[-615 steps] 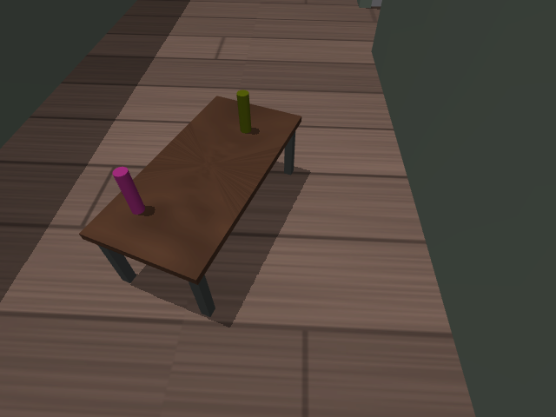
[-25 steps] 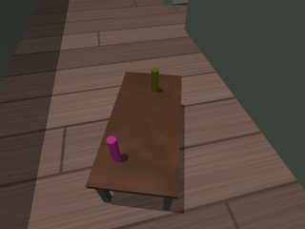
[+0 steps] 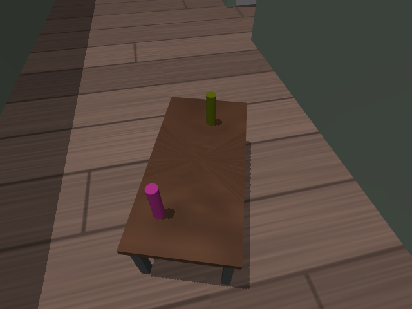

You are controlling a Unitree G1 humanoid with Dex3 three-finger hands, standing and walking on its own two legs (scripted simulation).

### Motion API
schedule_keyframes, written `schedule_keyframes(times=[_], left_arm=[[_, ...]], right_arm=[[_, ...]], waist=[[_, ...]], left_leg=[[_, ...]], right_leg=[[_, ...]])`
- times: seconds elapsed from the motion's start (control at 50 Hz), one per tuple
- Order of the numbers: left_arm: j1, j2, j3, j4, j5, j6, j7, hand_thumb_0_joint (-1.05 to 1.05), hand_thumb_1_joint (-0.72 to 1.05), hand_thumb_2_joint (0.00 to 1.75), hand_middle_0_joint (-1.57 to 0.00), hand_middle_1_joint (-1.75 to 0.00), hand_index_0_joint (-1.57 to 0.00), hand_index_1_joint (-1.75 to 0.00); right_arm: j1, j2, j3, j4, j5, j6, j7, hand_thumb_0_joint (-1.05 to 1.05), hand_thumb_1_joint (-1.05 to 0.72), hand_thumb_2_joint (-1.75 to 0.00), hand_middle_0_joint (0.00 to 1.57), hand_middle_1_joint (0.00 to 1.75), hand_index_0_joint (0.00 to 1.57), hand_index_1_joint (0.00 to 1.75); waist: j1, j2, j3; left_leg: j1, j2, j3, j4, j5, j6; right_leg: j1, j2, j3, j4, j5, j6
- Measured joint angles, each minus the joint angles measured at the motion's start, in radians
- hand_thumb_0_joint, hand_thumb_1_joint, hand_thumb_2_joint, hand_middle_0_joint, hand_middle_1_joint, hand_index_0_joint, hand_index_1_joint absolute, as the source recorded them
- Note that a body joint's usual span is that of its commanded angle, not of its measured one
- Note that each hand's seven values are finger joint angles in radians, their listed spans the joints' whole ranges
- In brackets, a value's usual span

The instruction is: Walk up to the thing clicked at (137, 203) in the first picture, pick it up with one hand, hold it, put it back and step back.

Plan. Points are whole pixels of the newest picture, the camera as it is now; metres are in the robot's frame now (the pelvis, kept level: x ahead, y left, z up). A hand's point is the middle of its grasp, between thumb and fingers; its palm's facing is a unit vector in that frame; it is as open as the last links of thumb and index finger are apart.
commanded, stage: stand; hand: left
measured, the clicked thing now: (155, 202) +0.54 +0.21 -0.35
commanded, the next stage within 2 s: go down in 0.20 s
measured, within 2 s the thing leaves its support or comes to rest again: neither
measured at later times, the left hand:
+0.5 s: hand out of the picture +0.14 +0.25 -0.16, palm faces +0.05 -0.94 -0.32, open 10.0 cm
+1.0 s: hand out of the picture +0.15 +0.27 -0.16, palm faces +0.05 -0.95 -0.32, open 16.9 cm
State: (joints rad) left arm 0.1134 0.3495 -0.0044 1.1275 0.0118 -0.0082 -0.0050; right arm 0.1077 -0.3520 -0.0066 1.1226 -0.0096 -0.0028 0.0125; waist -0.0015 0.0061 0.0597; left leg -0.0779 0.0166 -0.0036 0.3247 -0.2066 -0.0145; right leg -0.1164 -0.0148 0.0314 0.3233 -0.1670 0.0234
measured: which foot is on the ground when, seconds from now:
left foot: down 0.00-1.00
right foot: down 0.00-1.00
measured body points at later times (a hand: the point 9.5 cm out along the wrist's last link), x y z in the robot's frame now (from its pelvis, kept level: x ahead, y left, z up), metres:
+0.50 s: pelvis -0.02 +0.00 -0.01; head +0.03 +0.00 +0.43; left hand +0.13 +0.30 -0.14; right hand +0.08 -0.27 -0.14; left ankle -0.02 +0.13 -0.75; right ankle +0.01 -0.13 -0.75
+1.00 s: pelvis +0.01 +0.01 -0.04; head +0.05 +0.02 +0.40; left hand +0.15 +0.32 -0.13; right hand +0.17 -0.24 -0.13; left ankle -0.02 +0.13 -0.75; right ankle +0.01 -0.13 -0.75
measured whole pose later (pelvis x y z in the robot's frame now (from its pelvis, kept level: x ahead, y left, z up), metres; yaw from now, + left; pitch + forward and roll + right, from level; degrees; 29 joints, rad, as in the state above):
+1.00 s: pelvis +0.01 +0.01 -0.04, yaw +1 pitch +9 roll -2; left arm 0.21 0.34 0.15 0.46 0.05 0.35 -0.08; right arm 0.21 -0.25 -0.01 0.63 0.02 -0.13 -0.08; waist -0.02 0.01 -0.08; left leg -0.55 0.01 -0.04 0.83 -0.44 0.00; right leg -0.55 -0.01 0.00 0.77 -0.39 0.03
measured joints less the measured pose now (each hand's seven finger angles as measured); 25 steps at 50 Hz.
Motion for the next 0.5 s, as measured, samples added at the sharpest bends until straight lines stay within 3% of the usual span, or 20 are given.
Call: schedule_keyframes(times=[0.32, 0.4, 0.5], left_arm=[[0.004, 0.000, 0.001, -0.002, 0.000, 0.000, -0.001, 0.01, 0.90, 0.89, -0.20, -0.29, -0.21, -0.29], [-0.045, -0.023, 0.052, -0.062, -0.025, -0.026, 0.017, 0.01, 0.83, 0.82, -0.17, -0.23, -0.18, -0.23], [-0.147, -0.015, 0.131, -0.099, 0.024, -0.009, -0.010, 0.01, 0.61, 0.60, -0.09, -0.13, -0.10, -0.13]], right_arm=[[0.010, 0.000, -0.001, -0.001, -0.001, 0.001, 0.001, 0.01, -0.91, -0.90, 0.20, 0.30, 0.20, 0.30], [0.069, 0.016, 0.008, -0.162, 0.045, -0.029, -0.030, 0.01, -0.95, -0.92, 0.20, 0.30, 0.20, 0.30], [0.084, 0.078, -0.004, -0.270, 0.039, -0.044, -0.042, 0.01, -1.01, -0.93, 0.20, 0.30, 0.20, 0.30]], waist=[[-0.001, 0.000, -0.001], [-0.007, -0.001, 0.002], [-0.014, -0.017, -0.009]], left_leg=[[-0.002, 0.000, -0.002, 0.001, 0.006, -0.001], [-0.118, -0.005, -0.020, 0.100, -0.024, 0.001], [-0.251, 0.000, -0.020, 0.209, -0.059, -0.004]], right_leg=[[-0.002, 0.000, -0.002, 0.002, 0.004, -0.001], [-0.105, -0.004, -0.018, 0.091, -0.026, -0.002], [-0.237, 0.003, -0.016, 0.193, -0.056, -0.006]])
